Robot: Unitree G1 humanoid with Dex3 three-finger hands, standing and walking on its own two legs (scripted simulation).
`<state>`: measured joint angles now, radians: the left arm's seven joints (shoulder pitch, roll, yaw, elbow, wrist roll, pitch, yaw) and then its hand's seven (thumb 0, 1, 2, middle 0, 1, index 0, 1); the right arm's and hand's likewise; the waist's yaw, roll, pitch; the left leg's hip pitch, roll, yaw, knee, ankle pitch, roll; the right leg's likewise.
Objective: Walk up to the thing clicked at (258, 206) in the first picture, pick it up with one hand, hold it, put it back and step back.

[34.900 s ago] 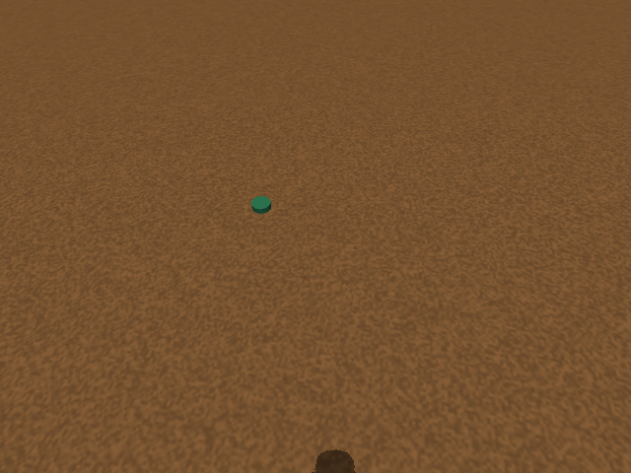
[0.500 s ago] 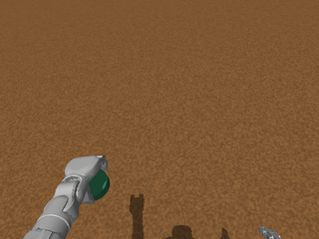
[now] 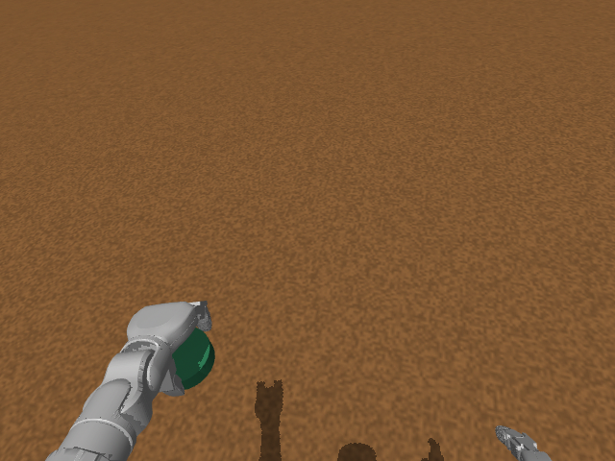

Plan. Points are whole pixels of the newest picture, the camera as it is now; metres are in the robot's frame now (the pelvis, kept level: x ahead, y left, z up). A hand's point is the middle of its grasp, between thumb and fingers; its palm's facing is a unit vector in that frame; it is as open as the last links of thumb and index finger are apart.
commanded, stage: hold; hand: left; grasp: from above
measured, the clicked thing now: (183, 357) +0.31 +0.23 -0.07
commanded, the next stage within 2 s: crouch in 0.70 s
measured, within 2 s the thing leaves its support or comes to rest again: neither
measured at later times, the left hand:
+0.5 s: hand (174, 351) +0.30 +0.22 -0.03, palm faces -0.44 -0.06 -0.90, open 11.1 cm
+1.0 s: hand (178, 353) +0.31 +0.23 -0.05, palm faces -0.45 -0.05 -0.89, open 11.1 cm
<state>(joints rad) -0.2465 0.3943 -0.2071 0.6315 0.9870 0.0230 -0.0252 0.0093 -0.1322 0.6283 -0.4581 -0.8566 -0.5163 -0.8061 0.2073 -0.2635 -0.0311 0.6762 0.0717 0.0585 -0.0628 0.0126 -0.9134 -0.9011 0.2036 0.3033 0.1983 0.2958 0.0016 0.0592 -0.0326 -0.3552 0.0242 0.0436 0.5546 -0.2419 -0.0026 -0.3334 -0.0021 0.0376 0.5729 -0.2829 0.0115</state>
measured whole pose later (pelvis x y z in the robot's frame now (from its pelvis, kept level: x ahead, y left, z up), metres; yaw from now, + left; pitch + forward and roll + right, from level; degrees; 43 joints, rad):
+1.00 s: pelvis +0.01 +0.00 +0.00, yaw +0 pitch +3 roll +0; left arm -0.26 0.38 -0.21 0.70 1.01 -0.01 0.03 0.01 -0.15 0.65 -0.46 -0.86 -0.52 -0.81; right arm 0.20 -0.25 -0.04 0.68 0.08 0.09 -0.06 0.01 -0.91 -0.90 0.20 0.30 0.20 0.30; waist 0.00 0.04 -0.02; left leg -0.32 0.02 0.04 0.51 -0.24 0.00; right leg -0.30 -0.01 0.04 0.52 -0.28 0.01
